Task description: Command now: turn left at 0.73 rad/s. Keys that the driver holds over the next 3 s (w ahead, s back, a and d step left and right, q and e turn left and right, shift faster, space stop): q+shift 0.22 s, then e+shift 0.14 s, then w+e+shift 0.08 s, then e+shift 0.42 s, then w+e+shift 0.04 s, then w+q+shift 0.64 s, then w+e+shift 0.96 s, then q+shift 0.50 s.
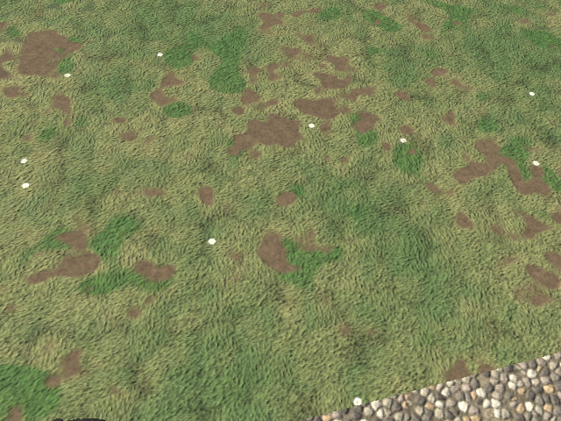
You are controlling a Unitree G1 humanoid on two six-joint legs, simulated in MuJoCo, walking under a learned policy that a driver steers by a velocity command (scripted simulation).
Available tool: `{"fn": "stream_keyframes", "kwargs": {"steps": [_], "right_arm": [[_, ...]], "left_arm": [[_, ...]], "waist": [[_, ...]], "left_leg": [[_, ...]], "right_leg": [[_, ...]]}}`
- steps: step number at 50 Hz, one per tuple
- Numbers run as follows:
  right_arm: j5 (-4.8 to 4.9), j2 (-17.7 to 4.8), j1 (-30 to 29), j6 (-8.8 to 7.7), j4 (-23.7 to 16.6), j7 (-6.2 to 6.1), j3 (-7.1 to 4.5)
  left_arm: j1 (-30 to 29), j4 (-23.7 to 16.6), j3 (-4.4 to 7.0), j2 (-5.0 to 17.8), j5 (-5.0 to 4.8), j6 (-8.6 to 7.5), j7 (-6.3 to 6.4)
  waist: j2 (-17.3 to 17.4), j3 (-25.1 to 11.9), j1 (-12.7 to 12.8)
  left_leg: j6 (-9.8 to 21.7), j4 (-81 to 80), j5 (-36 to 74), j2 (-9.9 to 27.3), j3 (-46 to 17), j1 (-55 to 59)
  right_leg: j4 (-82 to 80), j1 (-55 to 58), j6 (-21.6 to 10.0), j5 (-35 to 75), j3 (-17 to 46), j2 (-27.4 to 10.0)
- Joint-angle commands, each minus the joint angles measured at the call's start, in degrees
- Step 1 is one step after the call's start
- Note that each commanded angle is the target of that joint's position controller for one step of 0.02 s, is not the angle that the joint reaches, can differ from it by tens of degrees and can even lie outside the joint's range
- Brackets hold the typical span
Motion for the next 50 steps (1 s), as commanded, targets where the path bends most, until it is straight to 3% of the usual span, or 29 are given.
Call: {"fn": "stream_keyframes", "kwargs": {"steps": [1,2,3,4,5,6,7,8,12,18,19,20,22,23,25,28,31,33,34,35,36,37,39,41,43,45,46,48,50], "right_arm": [[-0.24,-6.6,4.0,-0.64,-3.9,-0.08,-2.49],[-0.46,-14.2,7.1,-0.91,-4.5,-1.33,-4.76],[-2.44,-19.2,7.6,-2.05,-6.0,-1.19,-5.45],[-3.13,-15.4,7.1,-3.29,-6.5,-0.64,-4.52],[-2.46,-14.1,4.7,-4.02,-6.4,-0.79,-4.01],[-1.11,-13.1,1.6,-3.92,-6.7,-1.22,-3.88],[0.05,-11.6,-0.6,-3.4,-7.2,-1.8,-3.27],[0.16,-11.0,-1.4,-2.83,-7.8,-2.4,-2.82],[-0.79,-11.0,-1.3,-1.82,-8.4,-3.36,-2.52],[-3.56,-4.0,-3.1,-1.84,-6.2,-3.12,1.3],[-3.57,-6.0,-1.5,-1.97,-5.5,-2.75,0.75],[-3.32,-10.0,0.9,-2.2,-4.9,-2.25,-0.52],[-3.05,-11.7,1.8,-3.43,-3.6,-1.72,-1.01],[-3.12,-10.5,1.6,-4.01,-2.9,-1.8,-0.76],[-2.8,-9.1,0.7,-4.65,-2.1,-2.15,-0.63],[-2.45,-9.7,-2.9,-3.7,-3.1,-2.46,-1.14],[-1.14,-10.0,-4.3,-2.3,-3.7,-2.84,-1.64],[-0.15,-8.5,-5.8,-2.61,-4.2,-3.16,-1.37],[-1.49,-6.7,-4.7,-3.59,-4.6,-2.86,-0.76],[-5.57,-0.6,-2.6,-4.53,-7.6,-2.0,1.05],[-3.58,-6.1,-3.2,-5.63,-6.9,-1.27,0.26],[-1.66,-8.2,-5.5,-5.97,-7.2,-0.89,-0.29],[-2.74,-8.5,-7.4,-5.59,-6.6,-1.66,-0.66],[-3.08,-7.7,-6.5,-4.94,-5.9,-1.69,-0.64],[-2.94,-6.3,-5.2,-4.76,-5.0,-1.88,-0.21],[-2.42,-6.0,-5.8,-5.06,-4.8,-1.51,0.06],[-1.87,-6.1,-5.7,-5.25,-4.2,-1.11,0.16],[-1.48,-5.9,-8.2,-6.26,-4.3,-0.62,0.49],[-1.61,-5.5,-11.3,-7.63,-5.3,-0.45,0.86]], "left_arm": [[0.6,-2.2,3.11,8.0,-1.44,-0.72,0.03],[0.6,-3.3,2.68,6.0,0.26,-1.27,-0.15],[-6.1,-7.9,1.49,3.2,2.01,-1.84,-0.04],[-7.4,-7.3,2.14,5.7,1.51,-2.13,-0.12],[-6.7,-6.7,2.42,6.5,0.34,-2.41,-0.25],[-5.1,-5.5,2.78,7.1,0.39,-2.6,0.09],[-4.6,-5.1,3.06,7.9,0.82,-2.6,0.48],[-3.8,-4.6,3.07,7.4,0.76,-2.61,0.4],[-1.1,-2.6,2.63,6.3,-0.04,-2.65,0.12],[-0.1,-0.5,1.07,3.9,-0.43,-2.39,-0.91],[-0.2,-0.6,0.94,4.6,-0.84,-2.47,-1.25],[-1.8,-1.4,1.19,6.5,-1.79,-2.69,-1.5],[-3.9,-2.9,1.5,8.5,-3.12,-3.63,-1.8],[-4.6,-3.0,1.54,8.5,-2.95,-4.19,-1.81],[-3.5,-3.2,1.44,7.4,-1.76,-5.16,-2.27],[-0.2,-4.0,1.22,6.4,-1.49,-4.95,-3.48],[3.5,-4.6,1.52,6.5,-2.16,-3.94,-4.32],[13.5,-2.5,3.16,8.7,-1.67,-3.8,-3.72],[19.2,-2.2,4.55,12.5,-1.61,-3.78,-2.47],[18.4,-4.7,5.31,20.7,-0.53,-4.26,-1.86],[18.3,-6.1,4.61,16.2,0.07,-4.52,-2.39],[14.2,-6.6,4.07,14.3,-0.43,-4.7,-2.31],[8.4,-7.9,3.41,12.2,-2.12,-3.62,-1.5],[5.9,-8.9,3.25,12.6,-1.45,-2.67,-0.54],[6.4,-8.9,3.65,13.5,-1.19,-2.19,0.12],[8.2,-8.3,3.47,13.0,-2.45,-2.08,0.62],[8.1,-8.1,2.9,12.2,-2.41,-2.32,0.68],[9.2,-7.0,1.95,10.9,-1.3,-3.5,0.35],[11.7,-5.3,1.49,10.7,-0.68,-4.66,-0.35]], "waist": [[-1.2,-8.8,-1.2],[11.6,-9.5,-1.3],[21.2,-11.0,-1.7],[10.4,-13.9,-3.7],[7.7,-11.5,-1.6],[4.3,-9.6,0.2],[4.7,-8.6,1.0],[6.3,-8.9,1.6],[6.8,-10.3,1.5],[9.8,-9.0,-0.2],[10.4,-8.7,-1.8],[11.1,-6.0,-4.3],[12.0,0.8,-5.4],[10.2,3.7,-5.5],[7.0,3.6,-4.5],[7.7,-2.1,-2.6],[7.3,-5.2,-0.7],[4.3,-10.7,4.7],[-2.3,-13.7,7.4],[-17.8,-17.3,2.5],[-10.2,-23.0,6.0],[-6.3,-15.9,4.7],[-0.6,-9.4,2.5],[-1.7,-7.8,0.6],[-2.5,-9.3,0.3],[-2.5,-11.3,1.2],[-4.0,-10.6,1.7],[-7.4,-7.4,4.0],[-7.4,-5.8,6.5]], "left_leg": [[4.4,-15.0,14.8,-2.2,-0.8,7.0],[10.1,-19.4,35.8,7.4,-18.3,18.1],[22.3,-19.6,49.9,18.5,-38.9,22.5],[24.1,-20.2,46.4,18.6,-35.4,24.1],[21.2,-20.0,42.9,15.3,-30.3,22.3],[18.1,-19.7,38.8,11.9,-26.7,21.1],[16.3,-19.7,38.4,10.5,-25.2,20.0],[15.7,-19.8,39.9,8.6,-23.9,17.9],[15.1,-18.9,40.8,6.7,-22.2,19.0],[13.6,-19.3,38.2,5.8,-15.8,13.3],[14.2,-22.3,25.3,6.4,-16.7,13.0],[15.5,-26.4,6.4,8.1,-20.2,13.4],[16.3,-31.6,-14.5,11.9,-27.4,15.5],[16.2,-31.5,-11.2,12.7,-27.2,18.0],[16.1,-28.5,6.5,13.3,-22.2,23.0],[15.0,-22.8,34.6,11.7,-13.6,21.4],[12.3,-16.0,45.4,10.3,-8.4,18.3],[8.2,-0.4,50.4,6.0,-2.6,13.1],[3.2,14.3,30.7,1.9,-0.8,0.4],[-1.1,31.8,-17.6,-10.3,-3.0,-19.2],[-0.6,37.1,-16.4,-8.5,-13.2,-21.2],[0.0,36.4,-11.5,-6.1,-12.9,-23.6],[-0.2,28.2,-4.6,-3.0,-11.9,-22.1],[-1.6,22.6,-0.7,-4.3,-10.9,-16.6],[-3.1,17.5,1.3,-5.9,-10.7,-15.2],[-3.4,10.9,5.1,-6.1,-11.3,-14.7],[-3.3,8.0,8.2,-5.0,-10.9,-15.8],[-3.0,2.2,14.2,-2.7,-9.6,-16.2],[-2.3,-1.5,17.5,-1.2,-8.4,-15.8]], "right_leg": [[6.2,5.0,-4.0,26.7,4.5,-12.7],[22.1,-9.7,1.8,8.2,0.3,-6.0],[34.5,-26.1,5.4,-21.7,6.6,4.6],[41.8,-28.6,4.9,-22.2,14.8,3.2],[42.4,-29.5,3.9,-16.7,16.2,2.3],[40.1,-30.3,3.8,-11.5,16.3,1.4],[37.6,-30.0,4.2,-7.8,16.7,0.7],[37.9,-27.2,5.0,-5.1,16.4,1.5],[32.3,-25.6,7.3,0.1,15.4,3.4],[18.2,-13.1,7.5,4.0,12.9,-1.9],[17.0,-12.8,6.9,4.1,11.1,-1.5],[17.9,-16.1,5.9,2.8,9.9,-0.9],[16.4,-25.3,3.3,0.3,12.6,-1.6],[15.2,-28.9,2.3,-0.8,14.6,-1.5],[14.1,-30.9,1.7,-2.0,15.2,-2.0],[13.9,-23.1,2.9,-1.7,9.5,-1.9],[9.3,-14.9,1.7,0.7,5.6,1.0],[0.3,-0.3,-1.7,9.6,4.8,5.2],[-3.9,13.1,-5.8,23.1,16.2,-0.3],[-4.9,24.7,-17.8,43.8,46.8,-17.8],[-8.4,25.8,-22.2,33.2,50.3,-19.2],[-9.0,20.8,-20.0,27.9,44.2,-16.8],[-9.7,12.0,-14.6,24.1,36.3,-10.5],[-10.0,5.5,-13.2,29.7,32.9,-6.7],[-8.9,5.4,-13.0,35.3,32.3,-5.6],[-11.5,5.2,-12.7,10.5,35.0,-4.3],[-13.4,5.4,-12.4,-3.6,35.1,-4.7],[-15.4,4.5,-11.9,-8.5,34.9,-5.8],[-15.7,5.3,-11.6,-7.4,34.1,-7.0]]}}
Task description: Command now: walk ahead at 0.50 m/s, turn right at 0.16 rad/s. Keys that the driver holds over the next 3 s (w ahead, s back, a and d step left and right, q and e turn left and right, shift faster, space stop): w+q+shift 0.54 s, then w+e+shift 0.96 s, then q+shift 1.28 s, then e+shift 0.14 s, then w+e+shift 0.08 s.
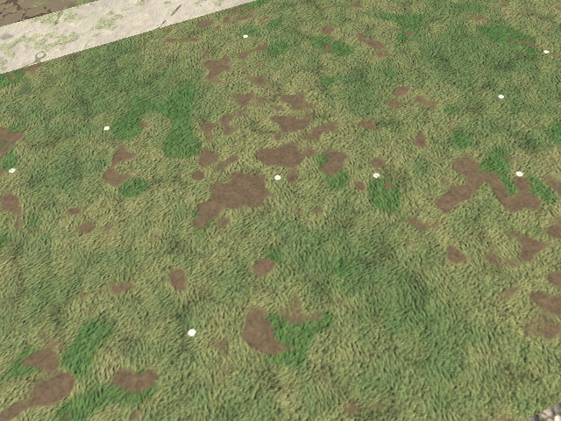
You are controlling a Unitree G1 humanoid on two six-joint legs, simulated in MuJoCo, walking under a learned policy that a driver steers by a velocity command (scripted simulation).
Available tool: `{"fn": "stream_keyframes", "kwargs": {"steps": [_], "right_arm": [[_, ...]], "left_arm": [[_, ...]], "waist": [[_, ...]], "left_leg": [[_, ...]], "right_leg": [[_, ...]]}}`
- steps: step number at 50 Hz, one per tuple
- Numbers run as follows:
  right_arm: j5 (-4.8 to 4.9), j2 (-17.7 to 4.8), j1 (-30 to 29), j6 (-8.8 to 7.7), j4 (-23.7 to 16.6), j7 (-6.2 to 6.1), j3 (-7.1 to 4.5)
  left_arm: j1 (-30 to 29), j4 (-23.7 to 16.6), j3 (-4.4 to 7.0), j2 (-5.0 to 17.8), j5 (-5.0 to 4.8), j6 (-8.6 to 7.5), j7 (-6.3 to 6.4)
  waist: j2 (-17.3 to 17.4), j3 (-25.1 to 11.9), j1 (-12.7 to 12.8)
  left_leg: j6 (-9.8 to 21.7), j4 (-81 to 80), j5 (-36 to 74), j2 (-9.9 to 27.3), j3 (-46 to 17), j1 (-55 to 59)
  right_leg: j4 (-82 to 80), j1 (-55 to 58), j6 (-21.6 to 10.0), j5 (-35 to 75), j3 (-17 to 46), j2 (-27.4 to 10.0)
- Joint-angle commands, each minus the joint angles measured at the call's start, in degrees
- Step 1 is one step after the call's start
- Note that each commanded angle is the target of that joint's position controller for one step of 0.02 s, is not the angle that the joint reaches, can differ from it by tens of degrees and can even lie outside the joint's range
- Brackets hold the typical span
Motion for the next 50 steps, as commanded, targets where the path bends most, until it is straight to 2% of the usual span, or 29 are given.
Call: {"fn": "stream_keyframes", "kwargs": {"steps": [1,7,11,13,15,16,17,18,19,20,21,22,23,25,27,30,34,36,38,39,40,41,42,43,44,45,46,47,50], "right_arm": [[0.43,-4.2,-7.0,-2.61,-5.5,0.32,-0.48],[1.94,-4.1,-9.7,-3.97,-8.4,1.85,0.18],[2.3,-2.7,-10.0,-3.9,-9.9,3.56,1.15],[2.38,-3.2,-6.6,-3.59,-9.8,3.76,1.1],[1.89,-6.7,6.3,-2.85,-6.6,2.97,-0.95],[2.34,-10.1,19.7,-2.2,-3.5,2.21,-2.98],[2.53,-17.0,27.6,-1.92,-2.0,1.34,-4.76],[2.48,-14.7,28.6,-2.36,-2.5,1.51,-3.75],[1.57,-11.5,26.1,-2.37,-3.2,1.29,-3.2],[0.62,-11.4,23.4,-2.37,-3.9,1.17,-3.16],[0.26,-11.1,19.7,-2.27,-4.8,1.17,-3.1],[-0.19,-9.6,16.5,-2.26,-5.7,1.18,-2.46],[-0.22,-8.1,14.2,-2.09,-6.1,1.05,-2.02],[0.99,-6.0,13.1,-2.01,-5.4,0.46,-1.53],[1.63,-6.4,13.6,-2.15,-3.9,-0.41,-1.57],[1.47,-4.7,17.8,-2.71,0.0,-1.11,-0.89],[1.34,-5.2,22.6,-3.08,4.8,-0.75,-0.68],[-0.14,-6.0,23.7,-2.37,6.5,-1.18,-0.59],[-2.99,-8.2,22.3,-1.12,7.1,-2.01,-0.98],[-3.95,-9.3,16.1,-0.39,5.5,-2.21,-1.18],[-5.08,-7.1,11.3,-0.5,2.1,-2.68,-0.47],[-0.8,0.2,22.0,-1.87,1.9,-1.45,1.66],[1.18,-6.2,16.7,-4.11,0.5,-0.39,1.31],[2.49,-7.1,7.8,-5.64,-2.5,0.23,1.22],[0.95,-5.4,3.6,-6.87,-4.2,0.42,2.01],[-0.8,-3.9,2.0,-7.33,-4.4,0.45,1.99],[-1.03,-2.7,3.9,-7.18,-4.5,0.74,2.15],[-1.31,-2.7,4.8,-6.78,-4.3,0.7,2.12],[-2.18,-2.0,-0.9,-6.45,-7.8,0.56,2.75]], "left_arm": [[4.6,-1.2,2.1,9.0,0.74,-2.29,-0.57],[9.0,2.3,1.96,9.5,0.9,-3.91,-1.35],[10.5,3.7,2.36,9.9,0.97,-3.8,-1.47],[7.7,3.2,2.58,10.9,1.19,-3.5,-1.4],[5.4,2.6,2.31,10.9,1.45,-3.23,-0.8],[5.6,1.7,1.61,9.5,2.26,-3.82,-0.29],[7.2,-1.5,-0.44,2.9,2.79,-5.53,-0.67],[6.4,-2.3,-1.29,2.9,1.77,-7.82,-1.37],[0.1,-3.8,-0.19,7.5,-0.84,-9.19,-2.0],[-2.8,-4.5,-0.7,7.1,-0.93,-10.08,-2.06],[-3.3,-4.4,-1.0,6.0,0.64,-10.61,-1.82],[-2.0,-3.8,-0.7,5.8,1.8,-10.39,-1.58],[-0.8,-3.2,-0.59,5.9,2.02,-9.67,-1.74],[-0.8,-2.5,-0.46,5.9,2.43,-8.23,-1.85],[-6.8,-4.7,-0.88,5.0,3.14,-7.99,-1.74],[-13.5,-5.4,-2.58,0.1,2.85,-9.15,-2.9],[-21.1,-7.2,-1.44,2.1,-0.04,-9.35,-3.48],[-19.9,-7.6,-0.23,4.3,-0.63,-9.35,-3.95],[-7.5,-5.1,1.54,7.8,-2.14,-8.24,-3.73],[7.3,-1.4,2.23,9.2,-2.56,-7.18,-3.14],[21.6,2.6,2.07,10.4,-1.34,-5.74,-2.61],[21.8,4.6,2.71,11.6,-0.47,-6.7,-3.74],[20.3,3.6,2.45,6.0,0.31,-6.12,-2.92],[17.7,2.9,2.17,5.7,1.36,-5.9,-2.35],[14.5,3.0,2.4,6.4,1.69,-6.07,-2.65],[11.0,2.6,2.06,5.6,1.6,-6.34,-2.67],[8.5,2.3,1.8,5.0,1.95,-6.14,-2.42],[7.5,2.3,1.64,4.0,1.24,-5.9,-2.47],[6.3,3.0,1.9,4.4,-0.96,-5.71,-1.46]], "waist": [[-10.1,-2.5,5.2],[-8.4,4.9,7.3],[-6.4,5.3,6.7],[-6.5,2.8,3.4],[-5.3,-6.8,-4.6],[-2.9,-12.9,-10.9],[13.8,-17.4,-10.8],[15.8,-23.5,-9.8],[9.0,-15.2,-10.9],[2.6,-9.6,-9.5],[-2.9,-5.9,-6.7],[-2.6,-3.6,-3.6],[0.1,-1.5,-1.5],[0.2,2.5,0.0],[0.1,6.5,-0.8],[1.9,5.3,-5.3],[3.9,6.2,-8.3],[5.8,2.5,-6.1],[9.7,-6.3,1.6],[8.6,-12.0,9.7],[-2.1,-20.0,13.8],[-28.2,-27.8,5.9],[-15.4,-24.6,9.4],[-8.4,-14.8,8.8],[3.2,-6.8,5.4],[6.7,-2.5,2.2],[3.2,-0.1,-1.1],[1.4,1.4,-2.3],[-0.1,6.7,-2.8]], "left_leg": [[1.2,-5.1,5.3,2.4,2.4,-3.8],[5.9,-6.6,0.7,4.0,3.3,-15.6],[8.4,-5.6,-0.5,4.0,5.7,-16.4],[10.2,-5.9,-1.7,1.8,9.3,-7.5],[12.5,-5.2,0.0,-4.5,14.9,16.9],[14.6,-3.2,-1.2,-4.7,11.2,36.5],[22.3,-12.8,-23.6,8.8,-18.1,53.5],[25.7,-25.9,-39.6,15.6,-45.2,60.2],[23.5,-28.9,-38.0,16.1,-43.4,57.2],[22.6,-28.2,-28.0,14.6,-36.9,49.7],[22.3,-28.2,-20.2,12.5,-31.9,41.2],[22.5,-29.4,-15.2,9.8,-27.7,34.6],[23.2,-30.9,-13.0,7.8,-25.5,29.9],[23.2,-32.9,-7.5,5.5,-20.6,23.5],[22.0,-34.2,2.3,2.4,-15.6,15.6],[18.2,-36.9,6.4,0.5,-7.6,9.7],[15.2,-36.4,16.2,4.8,-5.6,26.8],[12.2,-29.3,44.3,6.8,-3.4,37.7],[10.5,-12.7,73.6,9.0,-1.4,42.6],[9.1,3.2,79.2,8.8,1.2,37.0],[8.8,26.7,46.9,5.0,1.8,20.3],[2.0,50.0,-16.3,-7.5,-2.5,-7.0],[4.8,48.1,-13.7,-3.9,-6.4,-13.4],[5.4,45.1,-13.0,-1.4,-6.8,-15.7],[7.1,38.7,-11.8,-0.4,-4.9,-13.6],[7.8,32.0,-10.2,0.9,-4.2,-10.6],[7.4,29.5,-10.0,1.4,-4.2,-8.3],[6.6,26.3,-10.1,2.1,-3.5,-7.5],[3.4,9.6,-4.3,3.0,0.5,-2.7]], "right_leg": [[-10.8,6.8,-8.2,-13.2,12.5,-16.6],[-14.2,16.9,-8.3,-11.6,9.0,-21.6],[-14.2,20.2,-6.9,0.0,2.1,-22.5],[-11.0,17.1,-4.9,19.6,-3.9,-21.1],[6.4,9.1,-1.6,51.9,-12.7,-17.3],[22.3,-3.1,0.3,52.5,-14.1,-15.8],[48.2,-24.3,4.9,13.7,-14.2,-7.0],[57.5,-34.5,4.3,-13.3,-4.2,-2.3],[58.6,-41.8,3.2,-9.7,-2.3,-5.7],[55.2,-41.1,2.6,-6.5,-3.3,-7.9],[50.0,-37.9,2.7,-4.3,-3.5,-9.6],[45.9,-34.0,3.2,-2.6,-3.1,-10.6],[43.7,-31.6,4.1,-2.0,-3.0,-10.9],[38.0,-30.2,5.9,-1.4,-4.7,-11.1],[27.8,-27.6,7.8,6.1,-8.0,-9.1],[12.1,-14.1,7.4,26.9,-13.3,-6.9],[1.3,-17.6,3.5,29.5,-13.9,-5.7],[1.8,-17.6,0.9,21.5,-17.2,-2.1],[7.0,-7.4,-1.7,13.5,-18.6,0.5],[6.3,6.6,-3.6,16.6,-16.9,-2.0],[13.6,28.6,-6.4,10.5,-4.2,-9.7],[3.7,50.5,-21.2,-11.7,34.2,-24.6],[-4.2,48.2,-17.8,-24.2,40.6,-22.2],[-5.6,39.2,-15.7,-18.7,33.3,-21.2],[-8.7,26.8,-14.6,-11.5,29.6,-18.5],[-10.3,17.9,-14.2,-4.4,24.5,-15.5],[-12.2,11.9,-15.2,-1.0,22.3,-13.4],[-13.1,8.5,-15.5,1.6,20.4,-11.8],[-15.8,-6.7,-14.3,5.1,13.7,-8.7]]}}
Over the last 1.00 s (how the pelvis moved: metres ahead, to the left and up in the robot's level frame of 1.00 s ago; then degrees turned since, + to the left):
0.20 -0.02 0.01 -11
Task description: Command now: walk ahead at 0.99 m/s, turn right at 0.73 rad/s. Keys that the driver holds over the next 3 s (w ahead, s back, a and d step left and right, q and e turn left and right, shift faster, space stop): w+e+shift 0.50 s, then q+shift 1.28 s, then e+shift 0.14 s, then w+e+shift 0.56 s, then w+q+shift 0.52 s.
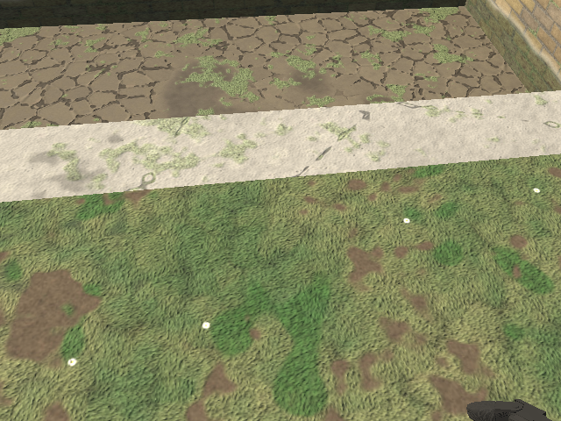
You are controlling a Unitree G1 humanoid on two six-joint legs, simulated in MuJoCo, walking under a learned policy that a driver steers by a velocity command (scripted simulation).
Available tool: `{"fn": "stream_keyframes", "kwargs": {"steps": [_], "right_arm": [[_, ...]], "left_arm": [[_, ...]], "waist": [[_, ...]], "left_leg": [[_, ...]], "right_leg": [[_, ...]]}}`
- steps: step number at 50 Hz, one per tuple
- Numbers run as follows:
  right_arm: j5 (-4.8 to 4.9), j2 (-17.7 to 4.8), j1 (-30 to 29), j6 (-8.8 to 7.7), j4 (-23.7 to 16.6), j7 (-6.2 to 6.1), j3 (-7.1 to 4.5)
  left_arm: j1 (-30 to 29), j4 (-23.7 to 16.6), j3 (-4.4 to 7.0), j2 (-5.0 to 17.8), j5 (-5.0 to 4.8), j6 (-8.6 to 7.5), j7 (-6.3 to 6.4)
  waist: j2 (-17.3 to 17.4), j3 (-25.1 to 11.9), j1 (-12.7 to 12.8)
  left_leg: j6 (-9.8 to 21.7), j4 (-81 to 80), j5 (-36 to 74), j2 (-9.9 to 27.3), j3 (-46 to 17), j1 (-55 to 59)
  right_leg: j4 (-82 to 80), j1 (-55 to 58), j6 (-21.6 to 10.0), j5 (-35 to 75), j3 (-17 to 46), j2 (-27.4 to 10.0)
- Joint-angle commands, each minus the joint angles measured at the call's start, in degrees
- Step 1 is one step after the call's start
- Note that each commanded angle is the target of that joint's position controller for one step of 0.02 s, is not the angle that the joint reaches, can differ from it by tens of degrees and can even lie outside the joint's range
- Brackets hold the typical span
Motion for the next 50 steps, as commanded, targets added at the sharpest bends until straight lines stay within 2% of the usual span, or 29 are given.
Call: {"fn": "stream_keyframes", "kwargs": {"steps": [1,2,4,7,8,9,10,11,12,13,14,15,17,19,23,25,27,29,31,32,33,34,35,36,37,38,42,46,50], "right_arm": [[-0.93,-4.7,-4.6,-0.85,-6.3,0.05,-0.89],[-0.88,-3.4,-7.2,-0.98,-7.3,0.17,-0.63],[0.56,-5.0,-8.2,-0.7,-7.9,-0.23,-1.84],[2.57,-8.2,-9.7,-0.43,-8.7,-1.17,-3.68],[2.81,-9.7,-7.1,-0.63,-8.2,-1.43,-4.78],[3.17,-11.4,-0.5,-0.71,-7.6,-1.63,-6.14],[3.45,-12.6,12.7,-0.2,-5.8,-2.1,-7.02],[1.65,-17.0,20.7,0.62,-4.0,-2.08,-7.86],[1.94,-18.0,22.1,1.21,-1.9,-0.71,-8.18],[2.07,-12.5,18.0,1.82,-3.4,-1.14,-7.45],[1.58,-10.4,15.2,2.38,-2.6,-1.41,-6.87],[0.4,-9.4,13.7,2.69,-1.6,-1.43,-6.58],[-0.28,-6.0,10.3,2.33,0.5,-1.45,-5.76],[1.33,-4.2,8.9,1.94,2.4,-1.02,-5.58],[1.29,-8.2,5.3,1.33,3.4,-1.33,-6.64],[1.23,-10.4,6.6,1.31,4.2,-1.61,-7.09],[1.59,-11.3,11.7,1.52,6.3,-1.4,-6.85],[2.33,-15.2,16.2,2.06,8.5,-1.36,-7.15],[2.78,-17.8,16.2,3.35,9.7,-1.49,-7.25],[3.36,-17.2,14.1,3.55,9.5,-1.5,-6.73],[1.6,-10.1,17.2,3.41,8.1,-1.25,-4.8],[3.13,-6.1,29.7,2.7,10.1,-0.38,-2.72],[4.33,-14.5,22.6,2.82,10.9,-0.67,-5.22],[5.32,-12.7,17.0,3.4,7.9,-1.1,-5.25],[4.27,-10.0,14.9,4.19,7.9,-2.02,-4.67],[3.46,-9.4,16.1,5.57,8.8,-2.4,-5.02],[3.13,-6.1,18.4,10.15,7.9,-3.31,-5.77],[2.26,-5.5,13.1,10.75,4.7,-2.32,-5.78],[2.25,-7.5,8.9,11.98,1.5,-0.16,-6.6]], "left_arm": [[-9.1,-6.3,2.2,7.7,-1.45,-1.34,1.3],[-8.6,-5.8,2.62,8.5,-1.58,-1.27,1.6],[-4.7,-4.2,3.25,9.9,-1.96,-1.24,1.82],[-1.7,-2.8,3.29,8.5,-2.7,-0.29,2.01],[-1.2,-2.5,3.38,8.5,-2.25,0.25,1.95],[-1.9,-2.6,3.47,9.1,-1.45,0.77,1.59],[-4.4,-4.2,2.65,7.3,0.43,1.14,1.14],[4.2,-5.3,0.2,-1.9,-0.05,0.74,1.06],[6.2,-7.6,-1.45,-0.9,-3.34,0.44,1.2],[-0.3,-6.9,-0.49,3.6,-3.72,0.88,1.86],[-6.5,-7.7,0.07,6.0,-2.51,1.04,1.89],[-11.2,-8.7,0.26,6.1,-0.92,1.06,1.59],[-12.6,-10.0,0.61,4.4,-1.35,2.24,0.6],[-13.8,-11.4,0.05,1.8,-2.0,3.73,0.18],[-17.8,-13.6,-0.57,2.1,-1.03,3.68,-0.92],[-22.2,-14.2,-0.49,3.2,-0.73,3.16,-1.85],[-27.8,-15.6,-1.26,1.2,0.1,1.83,-2.76],[-28.1,-16.3,-0.44,2.8,0.48,0.4,-3.47],[-15.8,-13.3,2.25,8.0,0.69,0.45,-2.82],[-7.9,-11.2,3.28,10.1,1.55,1.11,-1.63],[-3.6,-9.5,3.49,14.7,3.03,1.68,-0.16],[-4.7,-12.1,2.15,15.0,5.5,0.9,-0.31],[-5.0,-11.7,2.43,12.0,4.53,1.19,-0.57],[-9.2,-10.1,1.87,10.9,3.22,0.71,-0.84],[-12.9,-8.6,1.42,8.6,1.98,0.09,-0.84],[-15.9,-8.4,0.83,6.2,1.84,-0.24,-0.83],[-24.7,-7.7,1.1,5.0,3.04,-0.87,-0.15],[-26.5,-6.3,1.86,6.2,2.5,0.16,2.0],[-26.6,-5.4,2.71,8.1,0.9,2.09,2.24]], "waist": [[0.2,7.3,-3.9],[-0.5,7.0,-2.5],[-2.6,4.2,-0.7],[-4.4,2.8,-0.3],[-5.1,0.5,-2.1],[-5.5,-4.3,-6.7],[-5.9,-14.0,-13.6],[14.0,-25.1,-10.0],[29.2,-30.1,-8.4],[19.4,-19.6,-10.6],[10.2,-10.9,-10.9],[3.0,-5.8,-10.1],[4.5,-1.6,-6.2],[5.3,0.5,-4.4],[2.4,5.1,-2.3],[-0.9,6.7,-3.9],[-4.0,9.5,-6.0],[-0.4,6.2,-4.5],[3.7,-2.7,3.9],[3.3,-6.0,9.6],[-7.8,-14.6,6.7],[-14.9,-34.0,2.3],[-4.0,-35.9,6.1],[-4.5,-22.9,3.0],[-0.9,-14.7,0.2],[-2.6,-10.9,-2.1],[-5.5,-6.1,-7.4],[-5.0,-5.9,-6.5],[-4.9,-5.3,-5.1]], "left_leg": [[-2.6,-18.2,11.1,-0.3,4.3,4.7],[-3.0,-24.7,19.6,-1.6,5.4,12.7],[-4.1,-29.1,31.2,-3.1,3.7,22.9],[-4.2,-35.3,25.3,-3.0,1.3,21.5],[-3.4,-35.5,20.4,-3.7,1.7,23.7],[-2.1,-34.9,15.6,-3.3,2.6,29.7],[0.3,-28.9,9.2,1.9,0.2,45.1],[8.6,-32.8,-8.7,17.3,-24.6,65.4],[11.7,-44.7,-31.3,24.1,-49.2,67.8],[9.5,-47.3,-33.0,20.5,-42.8,60.2],[7.8,-46.9,-20.9,18.3,-31.2,52.0],[7.4,-46.8,-8.2,16.4,-22.9,43.8],[7.3,-48.6,2.2,13.2,-11.6,34.0],[7.2,-50.6,6.5,13.0,-4.8,30.7],[6.9,-56.0,14.6,12.1,8.0,25.9],[5.4,-57.9,17.0,10.1,14.4,27.0],[5.2,-57.9,30.4,9.6,16.6,25.0],[5.8,-53.2,55.9,11.0,16.1,30.2],[5.2,-36.6,68.9,11.5,15.4,34.0],[3.3,-24.1,65.7,9.3,15.9,27.8],[0.0,0.2,8.1,0.8,14.2,14.6],[-1.5,22.7,-22.4,-7.2,-1.4,3.5],[-1.7,21.8,-18.6,-4.2,-5.3,6.4],[-2.3,16.5,-15.6,-1.2,-1.4,1.6],[-3.3,11.8,-12.3,1.7,1.8,0.0],[-4.1,10.6,-10.0,3.1,2.8,2.4],[-6.7,7.1,-6.1,5.1,5.2,9.5],[-5.4,-7.5,8.2,6.4,7.3,9.6],[-2.9,-16.3,9.4,5.4,10.1,10.1]], "right_leg": [[-12.6,-18.0,-9.1,2.8,16.2,-11.5],[-13.0,-23.7,-7.0,1.2,14.5,-10.1],[-12.6,-24.8,-4.4,-3.7,17.0,-11.4],[-5.2,-11.5,-1.6,-2.1,19.8,-12.5],[0.7,-7.4,-0.4,5.9,19.8,-12.6],[10.8,-5.1,1.7,15.9,17.9,-11.7],[26.7,-11.0,3.8,17.3,15.8,-10.7],[49.9,-27.4,5.9,-13.8,9.1,-4.2],[63.0,-38.1,6.1,-19.1,5.8,-8.3],[65.8,-42.7,6.3,-13.3,3.6,-11.7],[64.7,-43.6,6.3,-9.7,1.0,-13.6],[62.4,-41.5,5.9,-7.6,0.1,-15.8],[57.9,-36.8,5.4,-6.7,0.8,-19.4],[55.8,-37.9,5.0,-7.6,0.2,-21.4],[45.3,-38.5,6.2,5.2,-1.2,-21.9],[36.3,-36.0,5.4,13.1,-5.0,-20.3],[24.2,-27.9,3.8,16.8,-8.3,-16.2],[18.3,-19.5,2.3,14.8,-11.5,-9.6],[14.2,-4.6,-0.6,13.0,-10.3,-6.8],[8.6,8.2,-1.7,21.9,-8.0,-9.3],[16.9,26.6,-3.8,51.2,5.5,-23.8],[16.9,40.5,-16.6,61.4,30.2,-42.1],[10.9,31.2,-13.5,55.8,24.0,-36.8],[8.4,22.5,-10.8,49.8,15.2,-34.4],[5.4,13.4,-8.2,44.2,10.5,-31.4],[2.6,5.8,-7.4,40.6,6.1,-30.0],[-6.5,-11.7,-7.3,30.5,-6.0,-29.3],[-7.2,-9.6,-5.8,20.7,-14.1,-27.6],[-4.5,-3.7,-4.3,15.9,-16.1,-30.1]]}}
Over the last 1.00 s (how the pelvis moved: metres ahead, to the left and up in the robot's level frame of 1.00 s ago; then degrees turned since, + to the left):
0.79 0.31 -0.01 13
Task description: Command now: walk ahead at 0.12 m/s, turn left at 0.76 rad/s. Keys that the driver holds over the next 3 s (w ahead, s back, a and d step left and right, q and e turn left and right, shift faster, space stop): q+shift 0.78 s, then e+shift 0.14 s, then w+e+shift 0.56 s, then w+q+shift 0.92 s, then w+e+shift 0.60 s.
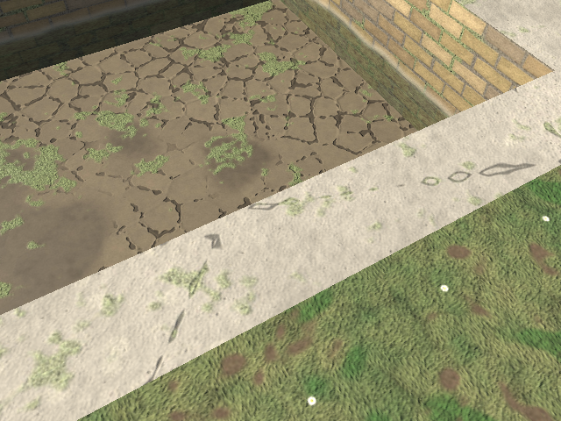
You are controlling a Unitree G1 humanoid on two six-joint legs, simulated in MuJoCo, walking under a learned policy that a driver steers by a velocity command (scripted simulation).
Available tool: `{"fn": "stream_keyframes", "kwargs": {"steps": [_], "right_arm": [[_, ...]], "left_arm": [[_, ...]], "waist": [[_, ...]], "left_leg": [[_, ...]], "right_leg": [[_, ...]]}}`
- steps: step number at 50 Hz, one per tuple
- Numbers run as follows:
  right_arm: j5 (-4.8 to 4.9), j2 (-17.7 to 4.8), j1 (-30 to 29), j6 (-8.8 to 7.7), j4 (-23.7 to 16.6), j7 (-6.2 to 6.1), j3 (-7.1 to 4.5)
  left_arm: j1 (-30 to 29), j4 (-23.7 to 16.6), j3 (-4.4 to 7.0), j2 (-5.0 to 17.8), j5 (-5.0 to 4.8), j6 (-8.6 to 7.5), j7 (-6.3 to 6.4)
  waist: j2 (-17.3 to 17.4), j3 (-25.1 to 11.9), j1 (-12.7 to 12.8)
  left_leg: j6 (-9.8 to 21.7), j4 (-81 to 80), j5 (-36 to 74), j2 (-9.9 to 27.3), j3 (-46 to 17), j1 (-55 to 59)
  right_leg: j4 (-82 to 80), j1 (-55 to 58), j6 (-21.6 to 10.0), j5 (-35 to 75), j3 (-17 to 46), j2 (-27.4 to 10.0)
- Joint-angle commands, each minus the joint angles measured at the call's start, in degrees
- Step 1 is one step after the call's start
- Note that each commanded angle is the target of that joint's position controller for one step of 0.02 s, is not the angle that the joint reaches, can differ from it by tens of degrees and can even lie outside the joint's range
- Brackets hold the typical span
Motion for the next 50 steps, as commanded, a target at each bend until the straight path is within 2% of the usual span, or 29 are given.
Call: {"fn": "stream_keyframes", "kwargs": {"steps": [1,4,5,6,7,8,9,10,11,13,16,18,25,28,29,30,31,32,33,35,37,39,41,44,46,47,48,49,50], "right_arm": [[0.0,-4.9,2.7,0.97,-4.3,1.45,-1.64],[-0.21,-5.6,4.1,1.27,-5.5,1.77,-2.74],[-0.84,-7.9,7.8,0.95,-4.7,1.21,-3.94],[-0.79,-15.8,9.6,0.26,-5.6,0.11,-6.16],[-2.66,-18.3,7.6,-1.45,-7.8,0.43,-5.79],[-2.41,-16.1,7.6,-3.31,-8.4,1.65,-5.43],[-1.63,-14.7,6.2,-4.44,-8.5,1.78,-4.99],[-0.26,-12.7,3.7,-4.54,-8.8,1.34,-4.64],[0.55,-10.8,0.9,-3.97,-9.5,0.39,-4.06],[-0.11,-9.1,-0.5,-2.93,-11.4,-1.18,-3.52],[-0.09,-10.5,1.0,-2.1,-12.2,-2.4,-4.2],[-0.05,-10.9,0.6,-1.45,-12.9,-2.88,-4.43],[-0.29,-10.9,-1.9,-0.05,-14.9,-2.22,-4.54],[0.24,-10.8,-4.2,0.35,-15.8,-1.81,-4.42],[0.65,-10.2,-4.8,0.45,-16.1,-1.67,-4.1],[0.55,-7.0,-0.8,0.59,-15.5,-1.39,-3.21],[0.94,-6.2,0.3,0.37,-16.5,-1.34,-2.97],[-0.11,-11.6,0.3,-0.42,-16.5,-0.89,-4.38],[0.0,-13.7,0.8,-0.4,-15.1,-0.56,-5.07],[-0.14,-11.4,2.1,0.37,-13.3,-0.57,-4.63],[0.61,-9.1,0.7,0.51,-14.2,-0.17,-3.57],[1.1,-7.9,-2.6,0.35,-15.5,-0.2,-2.9],[0.06,-5.8,-5.3,0.03,-16.5,-0.47,-1.8],[-0.78,-3.5,-3.3,-0.54,-15.2,-0.73,-0.55],[-1.04,-2.7,-0.9,-0.61,-12.7,-0.9,-0.33],[-0.96,-2.5,1.5,-0.6,-11.2,-0.78,-0.35],[-0.54,-3.8,3.4,-0.78,-10.2,-0.48,-0.81],[0.13,-5.4,5.2,-0.9,-9.3,-0.43,-1.45],[0.33,-7.5,11.9,-1.09,-8.1,-0.84,-2.06]], "left_arm": [[-6.1,-4.4,2.4,8.7,-1.33,0.38,0.23],[-6.6,-3.3,2.85,8.6,-2.88,1.67,-0.11],[-4.2,-2.2,2.64,6.9,-3.13,2.11,-0.34],[-1.9,-2.8,2.56,6.2,-1.41,2.52,-0.54],[-4.0,-5.9,1.97,4.8,0.33,2.76,-0.21],[-5.9,-5.6,2.24,7.0,0.15,2.72,-0.03],[-8.0,-6.0,2.26,6.7,-0.9,2.39,0.23],[-8.1,-5.1,2.43,6.6,-0.55,2.12,0.76],[-8.6,-4.9,2.71,7.4,0.0,1.94,1.2],[-8.7,-4.2,2.74,6.9,-0.3,1.64,0.77],[-9.1,-3.3,2.0,4.7,-0.87,1.56,0.41],[-9.2,-2.9,1.95,4.7,-1.15,1.71,0.3],[-7.8,-2.1,2.61,6.7,-1.43,0.72,-0.58],[-3.8,-1.2,3.43,8.2,-1.59,-0.03,-1.12],[-1.6,-0.6,3.91,8.9,-1.47,-0.09,-1.05],[-1.3,-0.9,4.54,11.8,-0.93,0.34,-0.75],[-3.2,-1.6,4.65,14.7,0.61,1.1,-0.3],[-4.7,-2.8,4.22,12.2,1.77,0.77,-0.12],[-7.6,-4.1,3.4,9.4,1.13,0.84,0.53],[-8.9,-4.9,2.7,7.7,-0.28,1.56,1.91],[-6.7,-4.8,2.37,8.1,-0.11,2.1,2.58],[-3.2,-4.5,2.49,8.9,0.55,2.55,2.31],[0.6,-3.5,2.68,10.2,0.43,2.89,1.46],[-1.0,-3.2,2.8,11.3,-0.61,3.07,-0.58],[-1.2,-2.2,1.67,9.0,-1.42,2.58,-1.78],[-0.5,-1.6,1.31,8.7,-2.18,2.42,-2.2],[0.6,-1.2,1.85,10.9,-3.56,2.56,-2.37],[1.8,-0.9,1.52,10.3,-3.9,2.31,-2.49],[-0.5,-2.0,0.14,6.4,-2.81,1.63,-2.99]], "waist": [[-6.2,-8.2,-2.0],[-4.7,-7.7,-3.7],[0.4,-7.7,-4.7],[17.7,-5.3,-3.8],[21.4,-9.5,-0.9],[11.1,-14.0,-3.2],[7.0,-12.5,-2.5],[2.2,-11.3,-1.2],[2.8,-11.3,-0.3],[4.5,-13.6,0.2],[3.0,-14.7,-0.4],[4.2,-14.1,-0.6],[8.9,-11.9,-1.8],[9.3,-11.7,-0.2],[7.7,-11.8,0.9],[-1.0,-14.0,-1.2],[-15.9,-11.3,-3.5],[-15.3,-9.0,-3.3],[-11.7,-7.8,-3.7],[-8.5,-6.4,-3.0],[-7.8,-5.4,-1.2],[-8.9,-6.4,1.5],[-8.4,-8.1,3.6],[-9.7,-10.2,2.1],[-10.7,-10.5,1.0],[-10.4,-11.3,-0.2],[-10.8,-10.2,-1.1],[-9.8,-9.7,-2.1],[-5.0,-11.1,-5.8]], "left_leg": [[2.2,-4.2,-0.4,0.8,0.6,9.3],[5.6,-13.1,-1.5,-2.0,3.7,13.6],[8.2,-18.8,4.8,-3.7,1.6,18.7],[14.0,-26.0,35.9,4.8,-16.2,23.8],[25.0,-29.3,28.2,11.3,-37.7,30.0],[25.3,-32.2,19.4,12.2,-37.8,31.5],[22.7,-32.2,15.6,10.3,-34.0,31.1],[19.5,-31.4,12.9,7.8,-30.2,30.2],[17.7,-30.8,12.4,6.4,-27.7,28.6],[16.0,-30.2,15.1,3.6,-25.4,27.6],[15.6,-29.3,15.6,1.9,-26.0,28.6],[15.3,-29.4,10.6,1.1,-27.5,27.1],[14.0,-28.7,2.3,-1.6,-34.5,22.4],[12.4,-26.5,2.0,-3.7,-36.9,20.4],[10.8,-24.1,-1.8,-5.9,-35.5,17.6],[8.1,-15.4,-18.3,-10.7,-29.6,12.3],[5.2,-2.1,-25.9,-18.6,-15.9,1.9],[2.8,9.0,-23.3,-13.2,-14.6,-1.3],[1.9,13.2,-19.0,-10.8,-13.1,-1.1],[0.5,19.8,-12.5,-9.2,-10.6,-3.2],[-0.7,20.8,-10.3,-6.9,-6.6,-5.4],[-1.9,17.1,-9.3,-4.5,-4.2,-7.3],[-2.3,11.6,-12.7,-4.3,-4.7,-4.0],[-1.2,-0.2,-16.9,-5.8,-3.4,7.3],[-0.7,-11.4,-13.7,-6.5,-2.5,14.8],[0.0,-19.4,-9.5,-7.5,-1.0,20.5],[1.4,-26.1,-4.4,-9.6,1.8,26.1],[3.5,-28.4,-5.2,-8.5,0.5,33.8],[6.6,-29.7,-12.6,0.1,-9.1,45.6]], "right_leg": [[-5.6,1.4,-9.4,13.8,5.5,-18.2],[3.6,3.1,-4.6,13.0,3.2,-18.2],[13.5,0.7,-1.5,9.7,1.5,-14.6],[31.9,-10.9,3.8,-11.4,-1.1,-6.2],[46.5,-26.4,6.9,-30.5,9.9,4.0],[51.2,-28.8,5.6,-28.8,18.6,3.6],[50.8,-30.3,3.8,-23.7,20.5,3.0],[47.7,-30.8,3.2,-18.8,21.6,1.6],[44.0,-29.7,3.1,-15.1,22.6,0.9],[40.3,-25.5,3.8,-11.0,22.7,2.3],[30.9,-23.8,5.7,-9.2,23.3,4.6],[26.5,-22.3,6.6,-8.3,23.9,5.5],[14.9,-14.6,5.9,-7.5,25.0,6.5],[4.2,-6.6,4.5,-4.0,24.2,5.8],[-2.2,-1.2,3.6,1.3,23.8,3.8],[-5.0,6.3,-0.1,1.2,31.5,-6.3],[-8.4,6.1,-7.8,4.7,44.6,-15.9],[-9.0,1.9,-11.8,4.7,47.8,-20.3],[-8.0,0.6,-10.6,2.7,41.1,-17.6],[-6.8,1.3,-7.5,0.6,31.7,-12.0],[-7.2,2.6,-8.4,6.1,25.9,-11.2],[-7.3,7.4,-9.7,9.5,23.1,-12.0],[-6.4,9.2,-11.6,13.8,23.7,-12.8],[-4.5,6.0,-11.7,20.3,21.3,-12.3],[-3.3,3.8,-10.9,21.0,21.9,-11.5],[-3.5,1.9,-9.9,11.8,22.0,-10.5],[-3.7,-2.1,-9.0,0.3,23.3,-9.7],[-3.5,-9.0,-6.7,-12.3,24.6,-8.5],[4.5,-21.2,-2.5,-22.7,23.6,-5.0]]}}
Over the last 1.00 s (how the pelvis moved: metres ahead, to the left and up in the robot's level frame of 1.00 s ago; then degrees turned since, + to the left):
0.69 -0.11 0.00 -19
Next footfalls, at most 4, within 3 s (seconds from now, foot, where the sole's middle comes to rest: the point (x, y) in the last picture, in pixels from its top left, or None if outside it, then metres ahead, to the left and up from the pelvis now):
0.10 left None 0.14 0.13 -0.78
0.60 right None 0.24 -0.05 -0.77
1.00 left None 0.03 0.13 -0.77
1.48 right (243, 392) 0.51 0.11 -0.77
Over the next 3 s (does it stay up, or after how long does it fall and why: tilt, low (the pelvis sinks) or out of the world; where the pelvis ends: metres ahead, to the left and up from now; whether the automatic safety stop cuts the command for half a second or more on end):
stays up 0.75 0.20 -0.01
